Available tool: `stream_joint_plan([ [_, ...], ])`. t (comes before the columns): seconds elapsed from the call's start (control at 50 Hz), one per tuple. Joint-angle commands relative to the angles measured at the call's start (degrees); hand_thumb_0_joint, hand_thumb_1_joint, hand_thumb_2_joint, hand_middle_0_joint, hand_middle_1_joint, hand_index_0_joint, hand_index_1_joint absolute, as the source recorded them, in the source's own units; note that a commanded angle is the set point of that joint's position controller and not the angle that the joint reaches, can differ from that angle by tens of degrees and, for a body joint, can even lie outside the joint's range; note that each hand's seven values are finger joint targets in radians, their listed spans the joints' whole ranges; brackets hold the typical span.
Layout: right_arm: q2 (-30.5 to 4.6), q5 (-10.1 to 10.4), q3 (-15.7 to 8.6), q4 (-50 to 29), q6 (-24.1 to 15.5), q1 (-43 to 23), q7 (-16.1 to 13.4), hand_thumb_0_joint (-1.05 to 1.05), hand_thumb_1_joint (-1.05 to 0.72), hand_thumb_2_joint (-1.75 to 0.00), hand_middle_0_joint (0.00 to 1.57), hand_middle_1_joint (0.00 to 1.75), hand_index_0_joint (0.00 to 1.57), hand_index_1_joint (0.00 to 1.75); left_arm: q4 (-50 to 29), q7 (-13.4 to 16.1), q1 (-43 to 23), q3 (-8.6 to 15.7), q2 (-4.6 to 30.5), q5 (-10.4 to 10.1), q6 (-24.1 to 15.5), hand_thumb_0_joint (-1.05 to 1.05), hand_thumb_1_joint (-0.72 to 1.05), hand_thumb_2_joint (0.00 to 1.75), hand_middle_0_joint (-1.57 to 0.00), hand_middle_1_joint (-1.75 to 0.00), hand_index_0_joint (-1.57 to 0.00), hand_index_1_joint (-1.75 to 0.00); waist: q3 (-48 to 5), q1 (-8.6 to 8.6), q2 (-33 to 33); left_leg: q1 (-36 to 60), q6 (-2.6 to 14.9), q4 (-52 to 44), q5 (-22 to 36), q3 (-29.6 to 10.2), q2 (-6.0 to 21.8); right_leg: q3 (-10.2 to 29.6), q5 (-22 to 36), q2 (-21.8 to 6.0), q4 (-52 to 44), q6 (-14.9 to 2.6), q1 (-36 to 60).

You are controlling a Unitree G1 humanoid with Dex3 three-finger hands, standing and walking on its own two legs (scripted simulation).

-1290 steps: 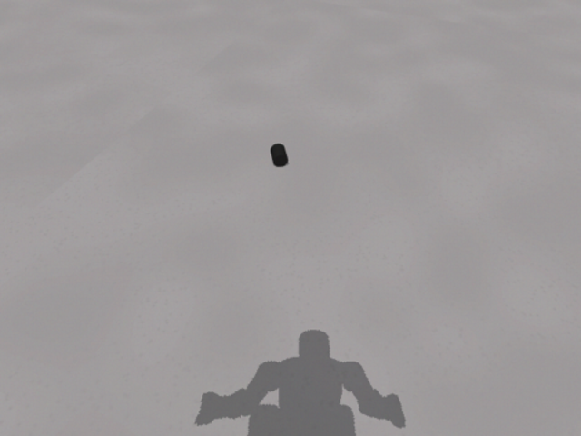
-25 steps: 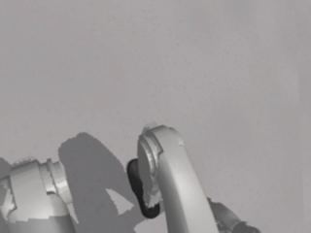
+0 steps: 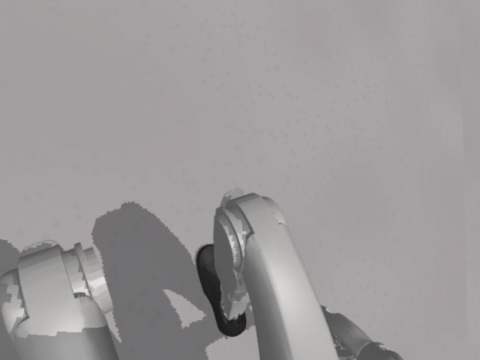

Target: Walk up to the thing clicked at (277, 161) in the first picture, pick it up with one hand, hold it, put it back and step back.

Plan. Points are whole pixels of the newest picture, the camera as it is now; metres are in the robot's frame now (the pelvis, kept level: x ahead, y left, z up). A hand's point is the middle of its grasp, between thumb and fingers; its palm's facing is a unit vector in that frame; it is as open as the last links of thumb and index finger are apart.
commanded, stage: withdraw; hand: left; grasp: from above
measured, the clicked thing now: out of the picture +0.44 +0.34 -0.26
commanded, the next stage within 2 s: home in 0.96 s
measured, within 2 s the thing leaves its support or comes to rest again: neither
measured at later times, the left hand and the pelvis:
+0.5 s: hand out of the picture +0.42 +0.37 -0.09, palm faces -0.39 -0.08 -0.92, open 14.0 cm; pelvis +0.00 +0.00 +0.04, yaw +5 degrees
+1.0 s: hand out of the picture +0.40 +0.35 -0.12, palm faces -0.47 -0.11 -0.87, open 13.8 cm; pelvis -0.02 -0.01 +0.04, yaw +6 degrees
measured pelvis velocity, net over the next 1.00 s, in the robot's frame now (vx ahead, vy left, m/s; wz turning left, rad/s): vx -0.02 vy -0.01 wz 0.10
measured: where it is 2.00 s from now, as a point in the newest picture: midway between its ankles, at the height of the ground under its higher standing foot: (168, 338)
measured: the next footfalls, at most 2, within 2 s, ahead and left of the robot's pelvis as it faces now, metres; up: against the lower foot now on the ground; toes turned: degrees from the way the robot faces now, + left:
none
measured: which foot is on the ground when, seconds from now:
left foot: down 0.00-1.00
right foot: down 0.00-1.00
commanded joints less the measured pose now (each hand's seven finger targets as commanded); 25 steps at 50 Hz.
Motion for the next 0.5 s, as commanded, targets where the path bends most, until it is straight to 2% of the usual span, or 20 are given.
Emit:
stream_joint_plan([
  [0.0, -18.56, 0.25, -6.02, 0.32, -0.20, 9.68, -0.41, 0.00, -0.90, -0.90, 0.20, 0.30, 0.20, 0.30, -7.05, 2.18, -13.45, 1.20, 13.56, -1.29, 0.63, 0.00, -0.50, 0.97, -0.07, -1.05, -0.09, -1.02, -37.62, -1.38, 30.22, 31.03, 0.73, -17.36, 16.09, 7.07, 1.19, -8.74, 15.71, 1.58, -8.84, -5.39, 17.84],
  [0.02, -18.18, 0.33, -5.99, 1.03, -0.11, 9.72, -0.51, 0.00, -0.91, -0.90, 0.20, 0.30, 0.20, 0.30, -8.67, 2.39, -13.94, 1.39, 14.14, -1.78, 0.57, 0.00, -0.51, 0.97, -0.07, -1.03, -0.08, -1.02, -38.75, -0.13, 31.26, 30.90, 0.69, -17.48, 16.82, 7.29, 1.21, -8.55, 16.27, 1.65, -9.09, -5.43, 18.24],
  [0.04, -18.43, 0.14, -5.86, 0.20, -0.38, 9.61, -0.26, 0.00, -0.91, -0.90, 0.20, 0.30, 0.20, 0.30, -6.60, 2.32, -13.09, 1.94, 14.48, -1.44, 0.95, 0.00, -0.51, 0.97, -0.07, -1.03, -0.08, -1.01, -37.99, -1.25, 29.89, 30.62, 0.72, -16.92, 16.59, 6.97, 1.26, -8.69, 16.35, 1.40, -8.43, -5.37, 18.11],
  [0.06, -19.00, 0.37, -6.46, 0.08, -0.31, 10.24, -0.15, 0.00, -0.90, -0.90, 0.20, 0.30, 0.20, 0.30, -7.34, 2.24, -12.46, 3.60, 16.35, -1.16, 1.33, 0.00, -0.50, 0.97, -0.07, -1.03, -0.09, -1.01, -38.67, -0.66, 30.07, 30.89, 0.78, -17.11, 16.68, 7.20, 1.26, -8.51, 16.15, 1.42, -8.49, -5.30, 18.41],
  [0.08, -18.11, 0.57, -6.58, -0.15, -0.22, 10.25, -0.14, 0.00, -0.90, -0.90, 0.20, 0.30, 0.20, 0.30, -12.46, 2.29, -14.50, 3.23, 15.26, -1.78, 1.37, 0.00, -0.51, 0.97, -0.07, -1.03, -0.08, -1.01, -41.29, 0.42, 32.86, 31.88, 0.57, -17.73, 17.92, 7.66, 1.01, -8.20, 17.06, 1.47, -8.74, -5.51, 19.08],
  [0.1, -18.02, 0.36, -6.68, -0.22, -0.31, 9.66, 0.02, 0.00, -0.90, -0.90, 0.20, 0.30, 0.20, 0.30, -10.80, 2.30, -14.00, 3.85, 15.76, -1.88, 1.92, 0.00, -0.50, 0.97, -0.07, -1.02, -0.09, -1.00, -41.68, 0.30, 32.86, 32.28, 0.61, -17.23, 17.46, 7.70, 1.18, -8.20, 16.90, 1.31, -8.50, -5.55, 18.77],
  [0.12, -17.85, 0.61, -7.26, 0.02, -0.14, 10.16, 0.07, 0.00, -0.90, -0.90, 0.20, 0.30, 0.20, 0.30, -15.33, 2.26, -14.75, 4.41, 15.62, -2.57, 2.05, 0.00, -0.51, 0.97, -0.07, -1.02, -0.08, -1.01, -44.30, 1.63, 35.04, 33.51, 0.35, -18.26, 18.62, 7.95, 1.06, -8.04, 17.53, 1.34, -8.86, -5.67, 19.13],
  [0.18, -16.72, 1.63, -8.96, 0.78, 0.09, 10.96, 0.76, 0.00, -0.90, -0.90, 0.20, 0.30, 0.20, 0.30, -17.49, 1.17, -12.52, 4.10, 12.59, -4.01, 4.11, 0.00, -0.51, 0.98, -0.07, -1.02, -0.08, -1.01, -45.09, 2.57, 35.34, 32.53, 0.63, -18.49, 17.38, 9.13, 0.88, -7.28, 16.80, 1.32, -9.48, -5.88, 17.97],
  [0.22, -16.43, 2.78, -10.71, 0.47, 0.68, 11.42, 0.84, 0.00, -0.90, -0.90, 0.20, 0.30, 0.20, 0.30, -22.87, -0.05, -11.41, 5.69, 12.58, -5.57, 5.60, 0.00, -0.51, 0.98, -0.07, -1.01, -0.08, -1.00, -49.21, 5.06, 35.81, 33.56, 0.64, -19.87, 18.11, 9.52, 0.58, -6.67, 16.87, 0.97, -10.25, -6.11, 17.97],
  [0.24, -16.10, 3.55, -11.60, 0.09, 1.25, 11.30, 0.88, 0.00, -0.90, -0.90, 0.20, 0.30, 0.20, 0.30, -24.65, -1.10, -10.39, 5.29, 11.10, -6.33, 6.50, 0.00, -0.52, 0.99, -0.07, -1.01, -0.08, -1.01, -50.93, 5.75, 36.69, 34.66, 0.51, -21.09, 18.25, 9.73, 0.49, -6.21, 16.71, 0.69, -10.52, -6.31, 17.80],
  [0.26, -15.42, 4.36, -12.49, 0.32, 1.77, 11.60, 0.94, 0.00, -0.90, -0.90, 0.20, 0.30, 0.20, 0.30, -25.77, -2.60, -9.80, 3.42, 7.79, -7.15, 7.38, 0.00, -0.52, 0.99, -0.07, -1.01, -0.08, -1.01, -50.13, 5.99, 37.52, 34.82, 0.42, -22.18, 17.91, 10.12, 0.42, -5.83, 16.31, 0.43, -10.98, -6.50, 16.68],
  [0.28, -14.94, 5.22, -13.15, 1.15, 2.24, 11.96, 1.01, 0.00, -0.90, -0.90, 0.20, 0.30, 0.20, 0.30, -26.95, -4.45, -10.95, 1.89, 5.49, -7.75, 8.07, 0.00, -0.51, 0.99, -0.07, -1.01, -0.08, -1.00, -49.73, 5.54, 35.77, 34.58, 0.63, -22.92, 16.55, 9.90, 0.47, -5.55, 15.18, 0.40, -11.50, -6.58, 15.39],
  [0.34, -14.49, 7.56, -15.54, 0.91, 4.42, 14.91, 0.43, 0.00, -0.90, -0.90, 0.20, 0.30, 0.20, 0.30, -32.58, -10.29, -11.27, -0.25, 3.11, -9.27, 9.74, 0.00, -0.52, 1.00, -0.07, -1.02, -0.07, -1.02, -52.39, 5.87, 31.51, 34.46, 1.52, -25.02, 16.06, 10.88, 0.15, -3.91, 15.05, 0.36, -15.59, -6.39, 19.50],
  [0.38, -14.04, 8.48, -16.51, 0.85, 5.97, 15.71, -0.33, 0.00, -0.90, -0.90, 0.20, 0.30, 0.20, 0.30, -35.22, -14.16, -11.84, -2.26, -0.46, -10.92, 10.24, 0.00, -0.51, 1.00, -0.08, -1.01, -0.08, -1.01, -50.80, 5.49, 28.36, 35.06, 1.61, -27.46, 14.60, 10.28, 0.06, -3.57, 13.95, -0.27, -17.38, -6.36, 19.67],
  [0.4, -13.53, 9.12, -16.91, 0.92, 6.69, 15.91, -0.64, 0.00, -0.90, -0.90, 0.20, 0.30, 0.20, 0.30, -35.59, -16.26, -12.17, -4.01, -2.68, -11.52, 10.23, 0.00, -0.52, 1.00, -0.08, -1.01, -0.08, -1.01, -50.23, 4.93, 27.30, 34.88, 1.77, -28.22, 13.44, 10.14, 0.01, -3.30, 12.99, -0.21, -18.26, -6.46, 19.63],
  [0.44, -13.29, 10.15, -17.59, 0.34, 8.04, 16.69, -1.74, 0.00, -0.91, -0.90, 0.20, 0.30, 0.20, 0.30, -38.50, -19.79, -12.93, -3.52, -0.85, -11.73, 9.85, 0.00, -0.53, 1.01, -0.08, -1.02, -0.08, -1.02, -50.35, 5.77, 24.91, 34.83, 2.06, -29.86, 12.20, 9.76, -0.28, -2.64, 11.73, -0.55, -19.55, -6.53, 20.69],
  [0.48, -12.14, 10.71, -17.42, -0.36, 9.23, 16.40, -2.91, 0.00, -0.91, -0.90, 0.20, 0.30, 0.20, 0.30, -36.67, -22.42, -11.43, -4.56, -2.71, -12.26, 9.47, 0.00, -0.51, 1.00, -0.10, -1.00, -0.09, -1.00, -48.25, 6.07, 20.42, 33.28, 2.51, -30.00, 12.86, 10.79, -0.59, -1.74, 12.01, -0.82, -21.59, -6.34, 22.44],
])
